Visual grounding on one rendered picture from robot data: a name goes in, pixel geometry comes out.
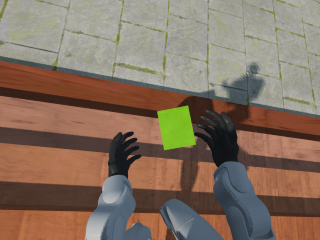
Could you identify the left robot shin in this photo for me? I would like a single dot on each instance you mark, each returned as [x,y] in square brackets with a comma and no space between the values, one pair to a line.
[137,224]

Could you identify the left robot forearm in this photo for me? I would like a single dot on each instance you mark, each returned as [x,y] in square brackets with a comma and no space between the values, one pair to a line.
[115,206]

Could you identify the right robot forearm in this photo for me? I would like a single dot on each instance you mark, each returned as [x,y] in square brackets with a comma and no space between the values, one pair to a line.
[246,215]

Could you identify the left robot hand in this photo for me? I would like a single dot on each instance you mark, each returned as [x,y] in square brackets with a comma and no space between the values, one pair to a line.
[118,163]

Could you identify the carton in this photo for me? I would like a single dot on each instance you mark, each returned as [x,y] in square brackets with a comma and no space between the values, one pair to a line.
[176,128]

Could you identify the robot right thigh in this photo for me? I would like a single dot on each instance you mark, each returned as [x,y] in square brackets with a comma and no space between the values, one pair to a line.
[187,223]

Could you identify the right robot hand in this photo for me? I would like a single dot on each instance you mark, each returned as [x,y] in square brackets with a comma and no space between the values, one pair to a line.
[223,144]

